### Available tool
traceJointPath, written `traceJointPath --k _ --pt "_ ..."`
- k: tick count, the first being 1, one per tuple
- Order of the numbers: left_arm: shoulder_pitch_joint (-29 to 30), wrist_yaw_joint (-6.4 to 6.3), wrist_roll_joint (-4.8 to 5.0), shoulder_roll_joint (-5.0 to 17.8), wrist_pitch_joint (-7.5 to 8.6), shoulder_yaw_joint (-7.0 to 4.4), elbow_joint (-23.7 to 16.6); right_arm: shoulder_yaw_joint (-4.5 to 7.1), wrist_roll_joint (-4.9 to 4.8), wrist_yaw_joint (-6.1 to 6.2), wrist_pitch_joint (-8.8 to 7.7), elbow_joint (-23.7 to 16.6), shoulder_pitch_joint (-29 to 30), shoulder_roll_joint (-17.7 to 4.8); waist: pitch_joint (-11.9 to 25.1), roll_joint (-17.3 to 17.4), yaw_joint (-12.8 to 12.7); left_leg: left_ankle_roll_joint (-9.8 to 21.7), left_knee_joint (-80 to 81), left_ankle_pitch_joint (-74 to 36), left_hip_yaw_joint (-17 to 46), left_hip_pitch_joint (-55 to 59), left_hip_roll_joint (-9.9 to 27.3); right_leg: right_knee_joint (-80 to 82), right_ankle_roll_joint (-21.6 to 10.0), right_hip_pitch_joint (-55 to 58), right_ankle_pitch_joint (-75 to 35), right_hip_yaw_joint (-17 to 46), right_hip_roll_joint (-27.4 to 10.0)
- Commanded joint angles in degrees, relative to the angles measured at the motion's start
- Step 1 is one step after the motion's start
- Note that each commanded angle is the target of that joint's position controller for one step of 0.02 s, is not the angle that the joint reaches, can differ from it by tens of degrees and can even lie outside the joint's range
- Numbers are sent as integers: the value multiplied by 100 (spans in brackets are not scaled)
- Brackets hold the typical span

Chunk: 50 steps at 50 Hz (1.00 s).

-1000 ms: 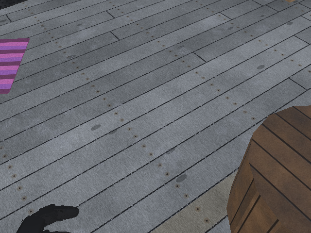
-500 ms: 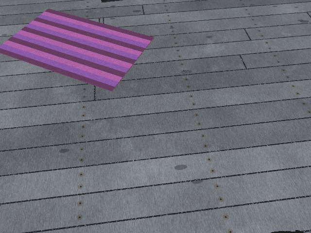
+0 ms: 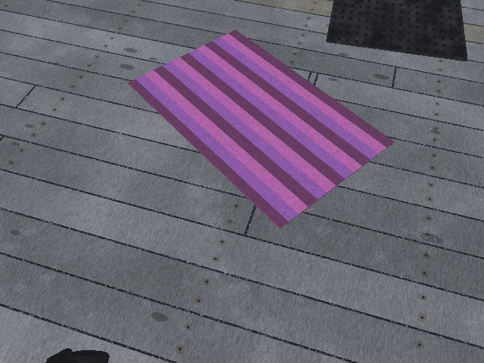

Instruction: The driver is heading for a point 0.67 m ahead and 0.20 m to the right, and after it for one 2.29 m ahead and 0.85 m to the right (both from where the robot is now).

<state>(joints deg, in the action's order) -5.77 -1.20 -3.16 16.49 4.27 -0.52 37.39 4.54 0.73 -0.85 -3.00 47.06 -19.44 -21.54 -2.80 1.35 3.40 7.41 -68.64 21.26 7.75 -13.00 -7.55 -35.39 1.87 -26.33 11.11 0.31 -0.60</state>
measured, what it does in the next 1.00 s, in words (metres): walks ahead, turning right: left foot, then right foot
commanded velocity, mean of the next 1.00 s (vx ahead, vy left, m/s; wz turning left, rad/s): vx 0.77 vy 0.00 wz -0.63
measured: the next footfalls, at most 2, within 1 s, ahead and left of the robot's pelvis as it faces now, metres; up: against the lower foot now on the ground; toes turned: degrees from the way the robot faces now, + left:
left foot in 0.30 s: +0.44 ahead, +0.12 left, +0.00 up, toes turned -5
right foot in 0.70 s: +0.82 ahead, -0.18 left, +0.00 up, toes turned -28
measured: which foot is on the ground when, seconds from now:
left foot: up 0.00-0.28, down 0.30-0.70, up 0.72-1.00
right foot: down 0.00-0.30, up 0.32-0.68, down 0.70-1.00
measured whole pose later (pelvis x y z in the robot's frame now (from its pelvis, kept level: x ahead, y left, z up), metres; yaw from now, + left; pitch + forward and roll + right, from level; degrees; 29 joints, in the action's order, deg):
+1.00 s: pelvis +0.78 -0.11 +0.01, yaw -42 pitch +1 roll -1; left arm -17.7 0.1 -0.5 17.8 -1.0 -4.2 43.6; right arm -1.0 2.2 1.8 -0.4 34.2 -2.5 -14.3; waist -7.4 -0.3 -3.9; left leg -3.9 -56.4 14.6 7.0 -41.2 5.0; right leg -27.0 -8.1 -17.0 9.0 8.4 14.1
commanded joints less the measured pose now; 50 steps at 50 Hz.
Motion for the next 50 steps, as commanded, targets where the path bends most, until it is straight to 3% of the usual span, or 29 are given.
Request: traceJointPath --k 1,4,6,9,12,14,15,16,17,18,19,20,21,24,29,30,32,33,34,35,36,37,38,39,40,41,42,46,50 --pt "-1243 70 4 598 39 -299 236 -120 220 -150 -87 -697 681 -138 690 -405 -676 -135 -572 -555 -42 -2640 709 2041 -1024 2643 1798 2776 -1461" --pt "-1735 140 144 417 171 -234 775 -270 314 -248 -21 -985 922 199 185 -679 -338 -291 200 -201 128 -2773 830 2230 -1255 2035 769 2314 -1238" --pt "-1678 147 216 604 219 -292 813 -354 395 -293 -33 -1304 1414 162 -39 -676 -194 -466 988 -484 -280 -3008 1148 2535 -1438 1755 326 2116 -1248" --pt "-1435 206 225 997 209 -428 731 -488 207 -433 -115 -1490 1935 197 -187 -672 -179 -596 2775 -1320 -864 -898 919 3165 -1260 194 -149 1285 -812" --pt "-1668 300 319 1264 192 -493 803 -350 134 -318 -111 -1312 1592 -137 8 -504 -25 -561 3217 -1453 -976 143 691 2667 -1182 542 -1599 1188 -968" --pt "-1825 307 353 1337 176 -507 882 -171 237 -112 -156 -880 277 -383 917 -128 612 -470 3527 -1113 -1014 1909 544 279 -990 504 -2880 736 -466" --pt "-1687 301 340 1078 213 -440 796 -28 360 44 -195 -794 -695 -779 1506 228 1121 -344 3695 97 -82 3082 1534 -1584 -848 -445 -1875 537 -77" --pt "-2108 247 455 163 194 -255 533 46 511 138 -211 -827 -988 -1227 2145 1445 684 -75 4772 2402 2720 3656 3332 -3649 -783 -1558 1709 431 286" --pt "-1930 207 428 489 104 -298 456 48 342 174 -162 -880 -631 -1021 1906 1120 540 130 5601 2958 3971 3016 3412 -4298 -871 -2045 1206 510 208" --pt "-1546 218 325 579 22 -329 439 -48 255 177 -169 -861 -111 -562 980 605 278 134 5491 2405 2927 2369 3132 -4281 -880 -2288 708 447 -148" --pt "-1337 272 268 525 -37 -315 475 -109 203 139 -209 -824 137 -235 516 303 144 102 5461 1253 2004 1789 2852 -4031 -815 -2178 448 393 -345" --pt "-1289 317 240 451 -105 -329 567 -165 214 108 -231 -770 171 -28 278 226 11 -83 5486 209 1159 1415 2518 -3854 -759 -1954 415 416 -451" --pt "-1401 381 177 321 -195 -298 500 -155 147 133 -270 -683 176 -49 261 681 -189 -4 5656 133 953 1144 2543 -3790 -657 -1862 434 356 -511" --pt "-683 495 147 168 -397 -275 224 -199 25 81 -435 -372 -8 226 -202 378 -303 -121 5988 -1365 -164 1026 2393 -3623 -569 -2295 100 280 -684" --pt "412 701 166 112 -371 -115 -298 -165 37 125 -515 -165 132 82 -455 90 -460 -404 6382 -3138 -2048 641 1822 -1490 -802 -1330 -1275 -562 -416" --pt "554 727 135 69 -355 -80 -345 -152 26 147 -513 -138 110 -30 -563 12 -474 -442 6213 -4253 -2247 582 1813 -950 -887 -874 -1419 -839 -220" --pt "50 702 75 218 -293 -114 -145 -72 -26 223 -464 -134 -119 -401 -102 84 -686 -566 4979 -6971 -2319 1008 1811 -484 -975 145 -1422 -1302 459" --pt "-706 661 55 386 -252 -185 64 -17 -44 266 -383 -183 -54 -616 363 165 -1073 -598 3836 -7542 -2256 959 1910 -332 -1057 1045 -1369 -1242 692" --pt "-1846 575 35 614 -223 -310 393 18 -51 281 -310 -254 105 -733 1000 221 -1575 -622 2334 -7396 -2113 629 2054 -242 -1257 2333 -1499 -926 792" --pt "-2498 412 38 858 -217 -446 683 14 -67 216 -286 -270 128 -629 1315 -84 -1735 -774 608 -4917 -2093 -79 1700 123 -1391 3409 -1935 -485 646" --pt "-2167 248 173 1403 -285 -613 636 -92 4 123 -257 -329 -96 -25 1012 -1172 -1255 -970 -1653 994 -2045 -1620 699 -112 -1554 4119 -4666 630 -295" --pt "-2109 275 54 2117 -334 -796 351 -169 -152 188 -204 -871 -815 -23 2758 -1438 -898 -1167 -3542 1479 -896 -3124 443 -86 -2997 6089 -6792 3191 -1850" --pt "-1829 187 211 1925 -431 -843 33 -204 -20 244 -226 -935 -329 -318 3174 -257 -1099 -1073 -3306 667 -346 -3220 722 604 -2977 5672 -5204 3662 -1808" --pt "-1400 109 297 1635 -462 -764 40 -241 11 231 -232 -1002 -53 -271 2119 42 -797 -1046 -2628 382 -272 -3105 949 1071 -2787 4368 -4119 3337 -1532" --pt "-1095 72 319 1277 -475 -653 99 -258 132 225 -199 -1029 186 -207 1256 358 -489 -1064 -1966 387 -300 -2955 1145 1384 -2555 3215 -3500 2977 -1185" --pt "-987 44 337 1098 -439 -587 78 -251 214 237 -86 -1007 183 -227 741 435 -346 -1114 -1545 397 -315 -2642 1242 1474 -2414 2325 -4056 2684 -1036" --pt "-968 48 347 969 -413 -534 117 -245 266 254 78 -1011 128 -225 560 535 -194 -1191 -1121 445 -334 -2266 1317 1570 -2322 1648 -4454 2433 -887" --pt "-923 119 225 1122 -328 -609 166 -334 179 292 253 -1248 487 109 918 381 -117 -1242 497 -220 -480 -1592 1235 1265 -1933 866 -5296 1895 -286" --pt "-944 81 291 1078 -510 -656 113 -398 112 278 304 -1504 1176 155 1052 -190 -375 -1084 1546 -1216 -392 -1439 891 987 -1318 957 -4006 2070 163"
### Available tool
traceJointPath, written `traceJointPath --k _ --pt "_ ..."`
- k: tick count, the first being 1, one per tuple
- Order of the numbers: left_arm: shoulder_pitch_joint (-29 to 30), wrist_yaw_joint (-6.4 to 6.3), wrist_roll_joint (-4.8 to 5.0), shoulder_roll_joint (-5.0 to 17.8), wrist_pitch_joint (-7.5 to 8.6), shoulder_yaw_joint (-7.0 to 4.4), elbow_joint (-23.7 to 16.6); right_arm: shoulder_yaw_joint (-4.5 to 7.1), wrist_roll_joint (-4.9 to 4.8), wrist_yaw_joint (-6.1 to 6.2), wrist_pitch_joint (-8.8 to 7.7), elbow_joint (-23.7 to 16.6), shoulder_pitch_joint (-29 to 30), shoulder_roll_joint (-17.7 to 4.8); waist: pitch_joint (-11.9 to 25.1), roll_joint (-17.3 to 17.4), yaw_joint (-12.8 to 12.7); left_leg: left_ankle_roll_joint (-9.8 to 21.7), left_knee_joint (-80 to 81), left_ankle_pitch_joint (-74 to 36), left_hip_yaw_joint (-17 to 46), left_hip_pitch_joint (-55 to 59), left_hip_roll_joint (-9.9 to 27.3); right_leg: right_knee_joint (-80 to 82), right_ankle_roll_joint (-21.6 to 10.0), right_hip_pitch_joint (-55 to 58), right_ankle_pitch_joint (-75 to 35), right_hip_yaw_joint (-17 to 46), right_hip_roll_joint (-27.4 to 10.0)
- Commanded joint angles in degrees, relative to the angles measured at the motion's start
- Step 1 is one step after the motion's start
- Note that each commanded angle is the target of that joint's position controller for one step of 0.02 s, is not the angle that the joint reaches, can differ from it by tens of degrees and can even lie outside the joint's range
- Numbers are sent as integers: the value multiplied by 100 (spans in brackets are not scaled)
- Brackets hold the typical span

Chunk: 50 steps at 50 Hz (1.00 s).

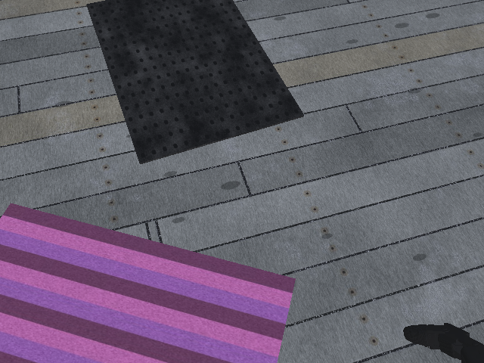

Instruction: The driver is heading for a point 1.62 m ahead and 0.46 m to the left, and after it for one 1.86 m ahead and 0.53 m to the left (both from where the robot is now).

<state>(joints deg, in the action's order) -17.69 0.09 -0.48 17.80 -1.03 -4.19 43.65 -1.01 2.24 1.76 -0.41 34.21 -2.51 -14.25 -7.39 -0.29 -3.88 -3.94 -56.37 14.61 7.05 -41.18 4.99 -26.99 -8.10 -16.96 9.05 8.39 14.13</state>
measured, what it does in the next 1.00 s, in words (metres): steps to the left, turning left: left foot, then right foot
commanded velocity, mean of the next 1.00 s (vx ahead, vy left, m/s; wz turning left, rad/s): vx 0.04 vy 0.00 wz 0.46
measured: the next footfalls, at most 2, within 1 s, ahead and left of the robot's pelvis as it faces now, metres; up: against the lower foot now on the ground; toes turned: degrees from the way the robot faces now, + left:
left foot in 0.16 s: +0.21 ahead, +0.15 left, +0.00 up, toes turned -5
right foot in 0.56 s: +0.14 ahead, -0.03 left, +0.00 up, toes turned +22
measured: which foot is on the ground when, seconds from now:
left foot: up 0.00-0.14, down 0.16-0.56, up 0.58-0.96, down 0.98-1.00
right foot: down 0.00-0.16, up 0.18-0.54, down 0.56-0.98, up 1.00-1.00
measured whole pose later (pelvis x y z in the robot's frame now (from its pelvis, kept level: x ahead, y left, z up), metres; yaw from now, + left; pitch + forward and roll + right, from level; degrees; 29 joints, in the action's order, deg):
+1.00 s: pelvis +0.07 +0.08 +0.00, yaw +33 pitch +1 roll +1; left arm -15.3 -0.3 -0.7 17.8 -1.3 -2.5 42.1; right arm 2.5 1.1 -1.9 3.6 37.1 -5.7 -15.7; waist -3.7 -2.4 -3.2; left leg 1.1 -29.9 15.2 -1.1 -14.0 -1.9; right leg -36.3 0.5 -14.6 23.5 -7.7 -5.8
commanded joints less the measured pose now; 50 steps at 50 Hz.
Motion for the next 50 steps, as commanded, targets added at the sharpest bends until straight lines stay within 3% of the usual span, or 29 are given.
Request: traceJointPath --k 1,5,7,8,9,10,11,12,14,16,23,27,28,29,30,31,32,33,34,35,38,40,43,45,46,47,48,49,50 --pt "232 -62 15 906 -16 -277 -511 152 -65 16 44 -188 -532 -591 1488 -119 325 69 571 -652 -363 1329 -375 119 -239 208 -3628 1199 -1350" --pt "-40 -60 -77 545 -26 -146 -398 165 -93 10 -86 -44 -587 -657 1231 -444 85 321 1665 -564 -450 1842 -386 -182 -50 568 -3322 1294 -1618" --pt "50 -94 -23 359 17 -30 -349 148 -55 -16 -196 143 -998 -541 1092 -365 377 617 3017 -1351 -420 2792 -313 -523 163 386 -2624 1275 -1596" --pt "-249 -109 -46 83 72 84 -348 118 -20 -6 -255 148 -961 -635 1269 179 211 823 3302 -3075 411 3437 322 -935 422 224 -1416 988 -1274" --pt "-1087 -150 -105 72 29 71 -224 137 -55 -16 -201 69 -792 -863 1548 1183 -213 1599 3100 -5234 1639 3699 1433 -1639 644 135 1819 234 -656" --pt "-930 -180 -148 421 -84 20 -131 183 -99 -41 -78 182 -1019 -825 1627 1286 16 2190 3444 -4692 2479 3454 1619 -1848 705 -27 2517 -315 -658" --pt "-273 -187 -154 679 -126 -40 -275 286 -128 -113 -9 219 -1217 -1013 1230 1008 258 2144 3624 -3885 2620 3450 1321 -2234 748 -491 2671 -411 -669" --pt "107 -157 -144 736 -143 -61 -357 398 -162 -153 60 287 -1314 -1195 1177 722 337 1881 3672 -2902 2413 3522 1001 -2569 809 -766 2567 -420 -666" --pt "303 -72 -80 555 -218 2 -452 546 -187 -140 163 307 -1206 -1346 1004 677 235 1457 3829 -1681 2033 3230 476 -2812 920 -877 2079 -339 -793" --pt "404 -80 -75 428 -229 60 -474 598 -195 -180 216 237 -1028 -1193 1051 695 200 1289 3922 -1092 1874 3129 133 -2743 998 -851 1806 -419 -797" --pt "799 -207 -7 378 -144 139 -594 848 -159 -261 326 301 -1325 -1202 1209 992 486 1273 4290 507 2522 3044 -60 -1604 871 -533 1662 -301 -737" --pt "130 -323 19 436 -21 126 -397 918 -162 -311 376 199 -831 -1193 1122 1225 184 732 4543 1043 2553 2035 -444 34 546 965 1265 -432 -532" --pt "-261 -387 -27 574 25 84 -310 905 -197 -309 355 133 -645 -1131 1085 1220 -26 340 4500 1270 2292 1552 -777 910 448 1678 978 -427 -711" --pt "-197 -467 -44 1061 64 -39 -375 846 -265 -277 335 139 -933 -840 1216 202 150 62 3359 1799 1694 1072 -1240 1651 219 2097 1816 700 -1904" --pt "728 -450 -103 1472 49 -101 -683 877 -259 -234 321 83 -1011 -773 945 -1401 335 28 1306 1747 222 521 -1906 2086 -369 1231 2374 2539 -3509" --pt "1317 -410 -191 1001 38 23 -816 986 -54 -213 307 279 -1044 -1333 546 -473 567 20 192 1287 58 580 -1190 1938 -512 525 1291 1814 -3511" --pt "1371 -395 -166 578 59 138 -869 995 -46 -268 325 342 -1157 -1273 669 -295 691 85 -373 1072 -45 1007 -1131 1570 -459 275 260 1223 -3189" --pt "1444 -370 -154 414 80 196 -860 948 -29 -316 375 397 -1367 -1135 702 -278 821 129 -880 857 -85 1047 -1069 1308 -307 364 -590 572 -2835" --pt "1416 -364 -136 432 104 197 -872 906 -30 -376 436 427 -1476 -1044 755 -486 823 147 -1253 737 -197 925 -1016 1101 -254 581 -1148 154 -2642" --pt "1317 -348 -160 424 99 198 -913 853 -91 -434 474 441 -1498 -994 749 -626 727 110 -1250 726 -373 789 -929 983 -228 769 -1592 -177 -2526" --pt "495 -306 -142 616 89 97 -737 737 -165 -541 502 111 -729 -901 708 -781 201 -14 -469 788 -660 395 -653 709 -321 1677 -2586 -408 -2725" --pt "229 -268 -148 764 74 14 -665 677 -185 -591 523 -35 -481 -815 786 -880 49 -15 25 980 -778 548 -550 572 -342 1920 -2863 -537 -2904" --pt "326 -158 -158 894 73 -68 -681 625 -245 -617 545 -179 -345 -740 866 -1065 80 134 875 1110 -1088 1389 -546 370 -173 1560 -2922 -1016 -2967" --pt "180 -94 -134 946 101 -93 -564 596 -252 -545 528 -183 -372 -709 977 -1208 63 255 1519 1230 -1165 2008 -806 110 -136 1295 -3103 -999 -2886" --pt "180 -72 -97 953 99 -93 -511 585 -238 -495 509 -128 -512 -681 1015 -1227 141 333 1979 1102 -1147 2254 -905 -69 -115 1247 -3114 -941 -2858" --pt "313 -57 -22 911 79 -70 -484 563 -186 -434 465 -11 -787 -614 1039 -1086 380 427 2907 451 -1111 2738 -956 -363 17 1043 -2896 -1015 -2728" --pt "296 -38 48 771 65 -16 -439 548 -81 -359 390 119 -1065 -689 1128 -685 562 503 3999 -690 -778 3617 -720 -692 282 515 -2306 -1133 -2603" --pt "58 7 28 167 57 179 -560 537 40 -278 288 139 -1345 -971 1624 586 523 699 4197 -1912 809 5000 816 -1474 669 -583 162 -1305 -2313" --pt "27 37 11 -303 -35 345 -607 468 -94 -181 211 121 -1038 -1117 1628 1509 452 1512 3826 -3870 1213 4224 1866 -1453 860 -583 2460 -1236 -1798"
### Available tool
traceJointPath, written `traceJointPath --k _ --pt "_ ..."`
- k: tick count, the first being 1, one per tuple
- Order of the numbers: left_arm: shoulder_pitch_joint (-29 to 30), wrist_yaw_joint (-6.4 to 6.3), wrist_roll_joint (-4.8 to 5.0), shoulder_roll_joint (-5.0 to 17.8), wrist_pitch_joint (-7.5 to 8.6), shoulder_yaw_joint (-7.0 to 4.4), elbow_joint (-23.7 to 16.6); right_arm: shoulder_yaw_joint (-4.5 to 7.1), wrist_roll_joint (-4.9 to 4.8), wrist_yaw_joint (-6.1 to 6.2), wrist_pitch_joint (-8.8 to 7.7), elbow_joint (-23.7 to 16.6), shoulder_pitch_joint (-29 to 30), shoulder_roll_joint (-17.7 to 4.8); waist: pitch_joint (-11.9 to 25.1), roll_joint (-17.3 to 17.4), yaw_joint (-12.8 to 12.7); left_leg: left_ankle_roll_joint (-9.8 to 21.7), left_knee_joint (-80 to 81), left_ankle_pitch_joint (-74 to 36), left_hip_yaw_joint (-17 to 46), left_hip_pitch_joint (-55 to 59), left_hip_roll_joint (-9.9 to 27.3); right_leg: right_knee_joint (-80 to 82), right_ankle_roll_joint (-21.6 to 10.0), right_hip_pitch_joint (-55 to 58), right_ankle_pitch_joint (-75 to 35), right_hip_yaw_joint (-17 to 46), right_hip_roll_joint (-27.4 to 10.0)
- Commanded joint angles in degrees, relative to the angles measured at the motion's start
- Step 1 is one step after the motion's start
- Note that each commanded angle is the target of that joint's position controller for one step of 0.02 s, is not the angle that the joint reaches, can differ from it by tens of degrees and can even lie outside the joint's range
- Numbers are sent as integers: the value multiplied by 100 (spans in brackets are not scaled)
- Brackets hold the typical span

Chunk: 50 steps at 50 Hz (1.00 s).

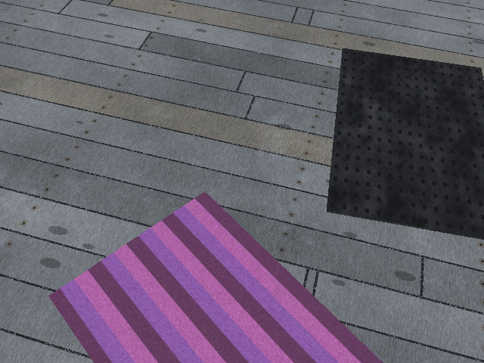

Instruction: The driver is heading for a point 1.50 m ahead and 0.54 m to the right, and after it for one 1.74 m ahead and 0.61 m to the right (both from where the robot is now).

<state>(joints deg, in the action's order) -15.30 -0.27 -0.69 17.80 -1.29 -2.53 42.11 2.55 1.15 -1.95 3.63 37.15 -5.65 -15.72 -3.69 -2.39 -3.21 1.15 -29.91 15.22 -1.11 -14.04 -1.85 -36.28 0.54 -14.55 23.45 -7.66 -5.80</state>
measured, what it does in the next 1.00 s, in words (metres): walks ahead, turning right: right foot, then left foot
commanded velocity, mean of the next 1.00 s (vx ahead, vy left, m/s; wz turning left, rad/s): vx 0.51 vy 0.00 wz -0.47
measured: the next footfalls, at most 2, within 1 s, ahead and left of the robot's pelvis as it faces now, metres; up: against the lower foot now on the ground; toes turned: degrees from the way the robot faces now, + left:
right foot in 0.46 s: -0.01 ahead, -0.10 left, +0.00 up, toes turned -27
left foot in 0.90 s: +0.47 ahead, -0.22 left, +0.00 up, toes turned -35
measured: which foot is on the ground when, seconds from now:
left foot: down 0.00-0.46, up 0.48-0.88, down 0.90-1.00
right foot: up 0.00-0.44, down 0.46-0.92, up 0.94-1.00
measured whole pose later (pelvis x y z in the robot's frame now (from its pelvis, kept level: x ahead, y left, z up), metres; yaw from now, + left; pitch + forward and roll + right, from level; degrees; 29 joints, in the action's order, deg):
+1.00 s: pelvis +0.33 -0.22 -0.02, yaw -32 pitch +1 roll +3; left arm -18.2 1.0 -2.3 17.0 5.3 -1.4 48.4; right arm 3.1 1.2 -1.5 -2.1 44.5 -13.8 -18.3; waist -2.4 -1.6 1.3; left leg 6.2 -36.2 11.5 -2.9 -26.0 -7.2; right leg -73.8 -4.9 -10.9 16.7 3.9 4.5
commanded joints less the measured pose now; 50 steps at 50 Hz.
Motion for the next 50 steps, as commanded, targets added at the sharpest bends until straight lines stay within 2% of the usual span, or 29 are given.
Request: traceJointPath --k 1,3,5,7,12,13,15,17,21,22,23,24,25,26,27,29,33,36,38,40,42,43,44,45,46,47,48,49,50 --pt "32 56 67 144 -93 69 -333 24 1 236 -237 -112 -637 -528 1104 1114 576 1186 1025 -3880 1497 1271 2254 -786 19 -516 1046 856 90" --pt "19 102 110 533 -103 -118 -191 16 28 333 -200 -85 -108 -644 492 1215 357 942 1039 -3586 801 1010 1790 -1320 14 -864 696 890 375" --pt "-378 120 17 692 -140 -241 29 81 -45 415 -146 -52 -133 -822 440 1305 278 910 943 -4159 323 994 1664 -2118 61 -1024 424 752 532" --pt "-455 121 42 543 -198 -255 77 59 -36 429 -104 -103 -73 -658 469 1001 269 962 1016 -3543 88 893 1744 -2671 148 -1150 330 694 526" --pt "5 231 -7 250 -299 -224 -236 58 56 473 -158 -11 -104 -499 183 1045 395 995 1205 -1862 -144 841 1888 -1910 217 -1397 -3 514 304" --pt "53 263 -10 191 -301 -208 -306 77 67 458 -182 13 -127 -528 228 1041 407 998 1135 -1898 -201 854 1941 -1633 175 -1277 18 468 285" --pt "257 379 -42 286 -313 -222 -496 193 113 357 -258 53 -400 -799 471 1211 584 973 1656 714 112 917 2189 -1275 -17 -1131 138 305 246" --pt "524 543 -32 463 -325 -288 -682 275 126 295 -336 45 -394 -1001 320 1206 561 865 2106 2301 424 817 2413 -1072 -222 -1145 342 255 221" --pt "161 652 107 310 -234 -279 -533 369 120 205 -380 10 -20 -1142 59 743 100 461 2007 2347 -257 193 2280 -13 -731 -36 256 -103 381" --pt "-343 618 81 245 -182 -272 -316 373 78 203 -359 -11 190 -1112 67 516 -198 295 1478 2420 -711 -276 2026 522 -834 736 -141 -305 562" --pt "-1258 517 28 409 -110 -354 107 319 95 208 -353 -37 331 -904 151 -211 -578 93 77 2223 -1242 -1049 1527 947 -1023 1801 119 -29 733" --pt "-2038 384 -32 872 -24 -481 347 122 127 165 -351 -152 509 -336 155 -1710 -908 -88 -2623 2185 -1662 -2520 814 1522 -1410 2572 1522 2004 -311" --pt "-1597 293 -8 1204 65 -440 -75 22 183 97 -422 -677 1011 -154 -98 -1742 -684 -280 -3708 2054 -442 -4354 -22 2580 -1981 2459 2540 5057 -1228" --pt "-1197 193 17 1079 64 -410 -182 63 239 22 -542 -756 1248 -503 -373 -750 -590 -278 -3969 1350 212 -4741 491 2735 -2006 2302 2237 4705 -1387" --pt "-976 128 6 1029 104 -379 -266 97 189 -45 -658 -648 987 -691 -278 -486 -358 -286 -3799 655 280 -4507 621 2696 -1929 2147 1737 4272 -1190" --pt "-775 85 14 1007 215 -351 -318 143 287 -85 -684 -282 358 -958 -111 -102 -17 -389 -3349 51 226 -3784 698 2787 -1698 1900 914 3490 -656" --pt "-1050 123 62 964 446 -319 -116 54 194 -94 -490 -325 635 -784 -327 46 14 -525 -2706 -516 23 -3531 531 2988 -1666 1458 -419 2957 -171" --pt "-1132 93 55 924 510 -313 16 -55 118 -124 -516 -459 1056 -580 -356 -126 -88 -539 -1717 -1029 -154 -3247 372 2939 -1599 1315 -1441 2588 55" --pt "-1318 59 104 785 594 -244 203 -129 95 -173 -563 -533 1374 -438 -412 -336 -280 -326 -962 -1534 -434 -2694 355 3234 -1473 1287 -2354 2324 -31" --pt "-1278 54 99 860 666 -222 342 -128 67 -168 -582 -587 1470 -480 -453 -377 -259 47 -478 -1657 -582 -2216 330 3391 -1285 1526 -3219 2043 -218" --pt "-1210 46 26 1026 714 -228 457 -53 54 -77 -585 -448 949 -648 -18 -491 54 401 -379 -1208 -794 -1328 -73 2695 -1057 1970 -6078 1605 -316" --pt "-1208 23 -83 1151 690 -263 522 24 21 -13 -581 -254 248 -825 442 -614 418 522 -512 -787 -826 -717 -323 1854 -966 2238 -7439 1442 -370" --pt "-1035 -21 -203 1223 623 -300 538 120 -26 66 -574 128 -1012 -1003 1020 -713 1020 630 -656 -288 -888 349 -552 538 -923 2113 -8245 1266 -406" --pt "-700 -63 -251 1183 574 -290 510 222 -30 167 -552 534 -2344 -1175 1474 -435 1741 774 -597 -21 -617 1762 -311 -1254 -829 1264 -7837 1006 -268" --pt "-850 4 -97 678 621 -156 276 446 49 228 -550 694 -3036 -1772 1998 991 1728 1476 -247 2253 1669 3122 754 -4000 -554 -623 -5172 810 559" --pt "-845 154 -112 280 790 -23 110 433 13 129 -555 824 -2683 -1747 2072 2242 1098 1945 1346 3023 5169 3336 1636 -5081 -434 -2136 -329 1208 1491" --pt "-398 138 -127 450 852 22 -23 398 15 53 -588 668 -1829 -1436 1275 1491 899 2041 1630 2971 5381 2803 1679 -5338 -535 -2796 -603 1590 1079" --pt "33 153 -175 620 917 49 -92 366 -26 36 -627 664 -1709 -1168 1015 573 883 1989 1609 2468 4708 2150 1615 -5046 -535 -2722 -868 1691 737" --pt "274 162 -244 589 923 85 -202 317 -27 57 -649 764 -1737 -964 681 129 732 1840 1691 1995 4196 1416 1426 -4440 -512 -2523 -884 1624 516"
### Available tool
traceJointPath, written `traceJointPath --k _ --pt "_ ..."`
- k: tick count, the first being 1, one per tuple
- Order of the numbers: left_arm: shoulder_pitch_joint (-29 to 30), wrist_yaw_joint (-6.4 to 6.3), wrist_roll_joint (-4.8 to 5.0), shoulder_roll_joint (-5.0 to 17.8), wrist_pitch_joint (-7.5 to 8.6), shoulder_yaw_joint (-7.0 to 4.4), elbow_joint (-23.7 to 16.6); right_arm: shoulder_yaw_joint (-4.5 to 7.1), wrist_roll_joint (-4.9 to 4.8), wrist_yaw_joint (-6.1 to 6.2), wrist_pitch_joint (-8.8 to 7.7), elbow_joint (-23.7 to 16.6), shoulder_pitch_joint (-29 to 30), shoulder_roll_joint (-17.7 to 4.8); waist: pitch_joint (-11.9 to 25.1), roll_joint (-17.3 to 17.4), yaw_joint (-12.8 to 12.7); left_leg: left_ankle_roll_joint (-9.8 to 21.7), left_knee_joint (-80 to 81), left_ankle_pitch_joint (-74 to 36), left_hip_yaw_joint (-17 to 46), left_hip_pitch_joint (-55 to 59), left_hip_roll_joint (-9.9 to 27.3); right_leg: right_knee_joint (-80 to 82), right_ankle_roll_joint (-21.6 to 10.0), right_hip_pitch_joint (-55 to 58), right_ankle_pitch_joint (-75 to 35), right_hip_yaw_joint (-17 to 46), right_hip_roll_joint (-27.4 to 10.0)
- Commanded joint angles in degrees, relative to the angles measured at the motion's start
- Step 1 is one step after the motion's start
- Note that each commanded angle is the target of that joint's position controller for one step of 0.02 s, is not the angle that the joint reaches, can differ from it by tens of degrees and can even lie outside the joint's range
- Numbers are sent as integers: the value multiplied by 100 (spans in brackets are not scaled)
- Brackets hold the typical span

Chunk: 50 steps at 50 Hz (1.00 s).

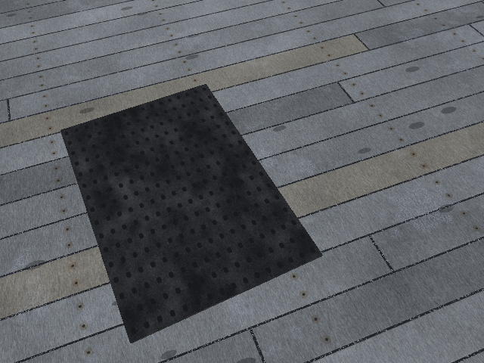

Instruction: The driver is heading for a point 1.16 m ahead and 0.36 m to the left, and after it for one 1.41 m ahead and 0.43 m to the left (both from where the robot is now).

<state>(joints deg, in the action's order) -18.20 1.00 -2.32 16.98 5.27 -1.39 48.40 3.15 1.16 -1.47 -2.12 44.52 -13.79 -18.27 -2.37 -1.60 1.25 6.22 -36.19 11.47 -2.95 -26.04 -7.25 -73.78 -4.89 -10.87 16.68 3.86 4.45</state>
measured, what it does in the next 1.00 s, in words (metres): walks ahead, turning left: right foot, then left foot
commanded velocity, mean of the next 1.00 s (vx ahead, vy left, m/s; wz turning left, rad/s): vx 0.99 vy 0.00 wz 0.75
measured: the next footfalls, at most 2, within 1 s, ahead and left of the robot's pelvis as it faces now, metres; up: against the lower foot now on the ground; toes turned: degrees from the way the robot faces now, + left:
right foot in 0.32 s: +0.50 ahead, -0.14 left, +0.00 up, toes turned +17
left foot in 0.74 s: +0.80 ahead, +0.21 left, +0.00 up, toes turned +43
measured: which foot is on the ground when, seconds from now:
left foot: down 0.00-0.30, up 0.32-0.72, down 0.74-1.00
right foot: up 0.00-0.30, down 0.32-0.74, up 0.76-1.00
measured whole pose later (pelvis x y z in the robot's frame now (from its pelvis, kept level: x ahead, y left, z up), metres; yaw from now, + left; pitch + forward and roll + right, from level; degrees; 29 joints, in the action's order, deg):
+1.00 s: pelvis +0.85 +0.22 +0.02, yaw +46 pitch +0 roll +2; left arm -7.5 1.6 -2.1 13.8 3.1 1.0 36.9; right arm 2.4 0.6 -0.9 -4.6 48.3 -24.5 -17.2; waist -2.5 -0.5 1.8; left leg 9.8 -17.7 17.0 1.2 -0.4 -12.2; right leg -53.2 0.3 -43.0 6.0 1.0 -10.4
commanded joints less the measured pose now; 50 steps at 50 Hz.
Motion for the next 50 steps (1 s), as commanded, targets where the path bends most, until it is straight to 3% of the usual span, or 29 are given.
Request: traceJointPath --k 1,4,8,12,14,15,16,17,18,19,20,22,24,29,31,33,35,36,37,38,39,40,41,42,44,45,47,49,50 --pt "772 30 -170 594 211 10 -1001 174 -8 46 -100 166 -914 -498 207 -26 67 1237 2406 1937 3945 1903 1718 -281 153 -2708 -75 440 -638" --pt "939 43 -249 382 -57 150 -1252 149 -30 83 -225 242 -826 -583 -305 285 -321 1298 2713 1496 3194 680 1378 820 483 -2550 352 241 -944" --pt "2048 191 13 183 -56 330 -1728 291 -93 84 -309 24 -629 -822 -530 426 -102 885 3227 677 2390 -639 888 3280 764 -979 -1386 -276 -855" --pt "2136 109 54 433 -25 213 -1703 410 -167 41 -289 63 -1058 -1016 -145 368 189 551 2606 -709 2599 766 1083 4231 749 -575 -1864 -275 -626" --pt "1393 -16 31 707 35 49 -1491 441 -109 53 -254 133 -1191 -1133 490 191 -158 322 1118 -2330 2429 1329 938 4542 632 353 -945 -401 -316" --pt "457 -108 -5 919 74 -73 -1278 446 -101 25 -274 126 -1069 -1163 1070 49 -679 178 -281 -2503 2155 969 642 4432 526 1506 -619 -323 -498" --pt "-860 -253 -124 1413 88 -268 -1160 322 -111 32 -350 -49 -853 -719 1881 -411 -1257 90 -2198 -1275 1729 102 369 4541 288 2827 1334 931 -1769" --pt "-909 -260 -285 1900 30 -388 -1111 89 -376 55 -354 -416 -1304 131 2620 -2072 -791 -58 -3892 1838 1077 -1493 -82 5760 -255 3813 3185 4099 -3393" --pt "-419 -255 -163 1524 -31 -398 -1101 69 -221 106 -238 -385 -905 -234 1935 -1543 -670 47 -4462 1209 872 -2185 494 6066 -351 3118 3637 4462 -3200" --pt "-35 -227 -110 945 -30 -278 -1155 130 -91 77 -168 -378 -362 -474 1164 -736 -709 61 -4328 712 752 -2302 771 5905 -228 2425 2723 3268 -2872" --pt "76 -182 -116 664 -25 -210 -1057 132 -36 -1 -126 -390 -89 -453 727 -248 -636 21 -4063 449 736 -2152 977 5845 -142 1842 1379 2264 -2588" --pt "-153 -176 -71 428 26 -140 -750 100 67 -164 25 -528 148 -230 329 -507 -448 -56 -3873 404 713 -1999 1172 5898 78 1271 -86 1051 -2199" --pt "-345 -101 63 219 123 -100 -496 23 69 -247 176 -754 471 -24 175 -527 -310 -76 -3870 340 618 -2258 1260 5954 190 1224 -1211 356 -2128" --pt "8 -107 73 430 258 -144 -327 -139 70 -416 227 -1332 1412 -101 -355 -258 10 -22 -2310 -893 69 -1824 1192 6658 284 549 -2446 -1261 -1771" --pt "-247 -130 70 603 259 -167 -192 -205 74 -480 212 -1414 1801 -86 -577 -8 -58 181 -1265 -1071 -558 -1182 929 6680 406 556 -3767 -1787 -1604" --pt "-569 -195 63 932 196 -238 -155 -191 74 -455 192 -1295 1618 -206 -255 -173 89 370 -888 -915 -960 -377 438 5957 493 1028 -6535 -1961 -1639" --pt "-421 -290 34 1318 18 -342 -241 -54 68 -364 153 -926 360 -542 508 -441 839 579 -789 -502 -853 1086 99 4140 496 1103 -7943 -1873 -1871" --pt "-115 -296 16 1398 -66 -367 -378 90 65 -271 129 -535 -912 -790 1040 -479 1405 799 -591 -388 -490 2489 68 2607 404 557 -7737 -1714 -1961" --pt "-69 -226 -38 1242 -118 -361 -402 268 11 -112 129 -193 -1574 -1049 1252 62 1492 968 -198 -122 66 3865 196 557 428 -641 -4301 -1682 -1458" --pt "-74 -125 -141 427 -73 -153 -645 398 -91 33 221 -242 -1111 -1550 863 1407 827 1187 -271 -625 1683 4182 1123 -1758 555 -2440 1083 -1570 -488" --pt "-271 -128 50 651 45 -144 -1364 491 83 49 285 -566 -989 -2014 2185 1509 541 2341 1023 243 4478 5724 2110 -2629 664 -4026 1260 -259 -279" --pt "327 -121 4 898 180 -122 -1426 492 36 129 310 -604 -1024 -1729 1730 438 719 2088 2009 1282 4989 5149 2223 -2044 631 -4347 673 142 -602" --pt "410 -119 24 912 220 -105 -1371 425 20 175 260 -497 -790 -1406 693 -60 379 1862 2289 1196 4588 4006 2070 -1342 625 -4176 371 113 -829" --pt "311 -140 -37 811 153 -75 -1237 338 27 196 160 -437 -521 -1143 297 -431 2 1657 2282 635 3935 3031 1911 -886 640 -3668 327 11 -1062" --pt "-162 -102 -182 591 -118 -3 -991 119 11 231 -89 -408 -261 -641 20 -581 -477 1463 2351 -374 2917 1557 1576 -151 735 -2680 450 -35 -1362" --pt "-107 -55 -173 430 -214 32 -1010 75 -10 203 -201 -310 -322 -560 -46 -460 -523 1399 2502 -424 2604 1091 1461 288 783 -2459 506 -103 -1453" --pt "690 26 -55 252 -250 97 -1273 93 -26 124 -370 -130 -520 -605 -436 -211 -304 1163 2816 -1209 1765 812 1149 1290 695 -2573 -388 -370 -1544" --pt "1239 106 89 125 -219 144 -1387 78 -81 30 -473 -53 -630 -522 -531 -89 -77 732 2989 -1901 962 861 774 2548 425 -2257 -1751 -618 -1441" --pt "1445 159 154 20 -196 176 -1435 74 -122 9 -532 -19 -764 -551 -469 47 63 587 3204 -2089 836 894 853 3073 279 -1918 -2389 -761 -1343"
